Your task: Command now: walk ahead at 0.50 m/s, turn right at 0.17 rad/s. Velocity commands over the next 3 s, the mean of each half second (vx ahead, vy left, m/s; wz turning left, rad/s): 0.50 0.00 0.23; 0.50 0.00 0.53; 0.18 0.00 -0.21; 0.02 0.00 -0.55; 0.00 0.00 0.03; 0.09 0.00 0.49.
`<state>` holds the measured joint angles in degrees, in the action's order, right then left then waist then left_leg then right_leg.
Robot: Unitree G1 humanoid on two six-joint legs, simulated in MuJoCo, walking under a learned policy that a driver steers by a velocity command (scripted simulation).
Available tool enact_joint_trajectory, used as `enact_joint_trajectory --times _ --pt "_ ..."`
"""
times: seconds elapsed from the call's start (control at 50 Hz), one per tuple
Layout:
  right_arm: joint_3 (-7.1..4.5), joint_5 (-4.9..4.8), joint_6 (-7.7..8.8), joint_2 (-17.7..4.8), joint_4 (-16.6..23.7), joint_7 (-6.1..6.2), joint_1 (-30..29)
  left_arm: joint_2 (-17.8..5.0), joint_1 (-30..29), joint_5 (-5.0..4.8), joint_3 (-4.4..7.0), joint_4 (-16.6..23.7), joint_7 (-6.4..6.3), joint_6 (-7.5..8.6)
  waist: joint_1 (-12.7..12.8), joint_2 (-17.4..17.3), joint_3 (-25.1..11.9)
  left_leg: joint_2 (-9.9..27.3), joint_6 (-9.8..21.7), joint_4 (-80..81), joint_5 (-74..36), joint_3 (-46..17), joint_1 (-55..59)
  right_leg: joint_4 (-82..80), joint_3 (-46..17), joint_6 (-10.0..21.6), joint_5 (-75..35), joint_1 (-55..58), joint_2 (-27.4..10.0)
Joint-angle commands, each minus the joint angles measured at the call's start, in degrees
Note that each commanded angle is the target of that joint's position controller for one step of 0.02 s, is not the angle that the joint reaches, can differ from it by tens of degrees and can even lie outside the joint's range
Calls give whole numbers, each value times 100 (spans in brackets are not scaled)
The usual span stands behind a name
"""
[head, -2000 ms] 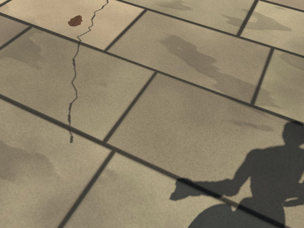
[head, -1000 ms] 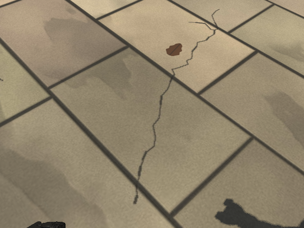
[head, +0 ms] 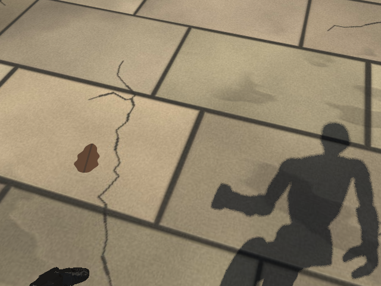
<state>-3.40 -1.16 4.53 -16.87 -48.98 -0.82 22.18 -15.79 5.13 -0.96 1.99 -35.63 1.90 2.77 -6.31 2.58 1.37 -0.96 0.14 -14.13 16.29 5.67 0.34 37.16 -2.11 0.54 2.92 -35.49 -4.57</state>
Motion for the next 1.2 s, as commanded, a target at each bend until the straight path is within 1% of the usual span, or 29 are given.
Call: enact_joint_trajectory --times 0.02,0.08,0.1,0.12,0.14,0.16,0.2,0.28,0.42,0.52,0.56,0.6,0.62,0.64,0.66,0.68,0.7,0.72,0.74,0.84,0.92,0.96,1.02,1.06,1.1,1.12,1.14,1.16,1.2 --pt "-236 -73 -13 -1085 193 27 -62 -376 -581 -24 86 588 66 127 204 -709 230 1629 944 277 -2320 -851 17 -463 211 178 177 200 157" --pt "-194 -107 -107 -1094 110 63 -106 -795 639 51 334 264 15 140 1007 -688 -532 1315 654 -1327 -4257 -546 -201 -1038 499 542 154 2345 543" --pt "-80 -3 -75 -862 219 70 -155 -1147 1612 105 471 66 -66 111 1446 -448 -1258 1057 437 -2727 -3235 -406 -1257 -779 -178 811 -31 4047 -135" --pt "148 82 20 -172 429 38 372 -1728 2045 191 578 16 -126 72 1248 999 -2094 115 17 -4980 276 -274 -3512 -1144 -2819 1647 853 5971 -1784" --pt "47 -27 110 -587 309 28 208 -1266 2129 160 467 21 -134 68 1431 833 -2384 64 32 -5840 1661 -1206 -4034 -1713 -3743 1747 1302 5807 -1980" --pt "-75 -178 132 -917 465 11 -207 -1014 1808 127 364 -26 -127 90 1362 623 -1440 333 76 -6049 1324 -1239 -4463 -1812 -2809 1493 1211 5132 -1780" --pt "-78 -82 87 -774 535 41 -603 -646 1167 113 262 -84 -91 146 1001 300 -571 729 55 -5518 509 -1048 -4239 -2180 -1583 1235 675 3780 -1281" --pt "-63 -56 -219 -361 428 73 -321 -499 699 165 285 -262 -70 374 531 270 -116 898 -108 -5107 -192 -1158 -3577 -2904 -461 1205 -197 2634 -1102" --pt "7 4 -209 -148 801 -91 -1440 -810 920 155 408 -627 -224 360 823 -24 279 767 -47 -3026 -2012 -838 -3728 -3118 872 937 -608 2911 -941" --pt "6 1 -227 -220 1225 -243 -2135 -1023 1284 5 507 -906 -255 176 1011 -62 489 661 256 -2287 -1477 -516 -4003 -2741 1163 789 -1040 3911 -1240" --pt "-62 8 -249 -346 1325 -279 -2037 -1172 1224 -33 549 -926 -281 88 845 83 280 380 458 -2219 -903 -202 -3586 -2139 1321 665 -2622 4162 -1259" --pt "-267 -15 -287 -672 1165 -253 -1065 -1292 1080 -74 570 -894 -318 -13 237 177 -366 -115 748 -2088 -577 126 -2187 -601 1524 468 -4153 4019 -1090" --pt "-474 -31 -320 -1042 910 -168 -106 -1178 1097 -61 510 -860 -341 -16 -231 -14 -874 -285 973 -1805 -848 -46 -642 779 1632 245 -3638 3235 -830" --pt "-653 -55 -352 -1749 830 -48 311 -562 1522 174 309 -604 -312 68 12 -1392 -1382 1120 1766 -1679 -704 -2519 1447 2969 1570 -149 228 867 -156" --pt "-577 -45 -256 -1750 1059 -87 181 -362 1461 134 171 -459 -246 289 176 -1518 -2274 2010 2571 -542 440 -5362 2305 4194 194 -268 3224 -451 765" --pt "-433 1 -175 -1269 1055 -128 114 -866 737 -111 293 -324 -173 442 -120 -854 -1806 1933 2188 -182 505 -4871 2044 4329 -350 -123 2844 -1063 423" --pt "-378 7 -117 -1078 1036 -125 -108 -842 492 -170 273 -226 -163 525 23 -693 -1128 1732 1966 -190 188 -4097 1307 3952 -285 5 2340 -1159 184" --pt "-316 -6 -102 -887 1081 -114 -494 -804 495 -34 277 -293 -211 549 300 -323 -682 1474 1763 -198 -420 -3448 452 3426 -265 8 1952 -866 -52" --pt "-254 37 -96 -700 1168 -85 -791 -866 576 88 326 -344 -241 512 516 -411 -496 1276 1665 -118 -1003 -3000 -192 3005 -284 -30 1680 -435 -204" --pt "-293 56 -59 -872 1203 69 -769 -594 428 195 281 -262 -245 266 672 -474 -256 905 1651 181 -2228 -2221 -1240 1793 -107 -413 807 2 -124" --pt "-308 0 -122 -914 1080 166 -469 -391 -441 146 181 -56 -184 307 332 -697 -103 570 1299 84 -1540 -1958 -1442 41 -76 -498 -590 356 210" --pt "-297 -7 -136 -898 981 180 -285 -405 -692 86 162 -18 -108 357 194 -757 -81 672 1240 58 -1230 -2033 -1378 -409 -39 -469 -998 599 298" --pt "-245 41 -187 -758 789 215 -54 -526 -714 151 194 -25 6 451 145 -833 -73 887 1083 -510 -2094 -2089 -690 -867 -27 -213 -1062 593 347" --pt "-235 101 -219 -747 755 228 -142 -624 -447 178 237 -106 41 487 297 -933 -194 990 920 -979 -2905 -2114 -316 -984 35 38 -713 790 403" --pt "-189 124 -219 -657 823 225 -340 -849 403 244 331 -361 20 523 757 -753 -715 566 600 -2164 -3829 -1758 -379 -1275 132 371 -1705 2078 403" --pt "-94 243 -190 -428 937 230 9 -1215 905 343 378 -385 21 535 735 51 -1568 139 303 -3619 -2325 -1553 -1346 -727 -956 921 -3820 3780 -552" --pt "-12 195 -170 -246 750 198 854 -1174 1142 290 364 -529 44 436 572 1306 -2274 -459 -179 -5409 1710 -1156 -2765 -853 -2720 1956 -4449 5190 -1704" --pt "-76 176 -196 -700 725 169 735 -902 1227 54 299 -530 77 343 699 877 -2313 -275 -255 -5823 2098 -1427 -3111 -1213 -3271 1943 -3190 5057 -1611" --pt "-148 122 -315 -872 991 207 -485 -779 543 5 243 -351 41 182 824 6 -1090 21 -358 -5878 1528 -1205 -3589 -1540 -2453 1535 -1720 3779 -1122"
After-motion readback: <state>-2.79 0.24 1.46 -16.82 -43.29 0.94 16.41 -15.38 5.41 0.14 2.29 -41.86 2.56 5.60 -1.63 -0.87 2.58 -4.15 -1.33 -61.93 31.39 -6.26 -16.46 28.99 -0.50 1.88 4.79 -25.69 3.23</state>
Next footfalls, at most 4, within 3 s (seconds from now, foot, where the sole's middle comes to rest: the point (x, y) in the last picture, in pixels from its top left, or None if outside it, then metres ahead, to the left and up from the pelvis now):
0.10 right None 0.22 -0.14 -0.78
0.62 left None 0.48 0.15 -0.78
1.10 right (152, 197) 0.82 0.08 -0.78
1.56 left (98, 222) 0.74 0.29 -0.78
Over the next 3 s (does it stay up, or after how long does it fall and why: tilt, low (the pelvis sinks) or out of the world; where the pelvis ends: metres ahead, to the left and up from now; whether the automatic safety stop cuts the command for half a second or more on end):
stays up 0.72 0.09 0.01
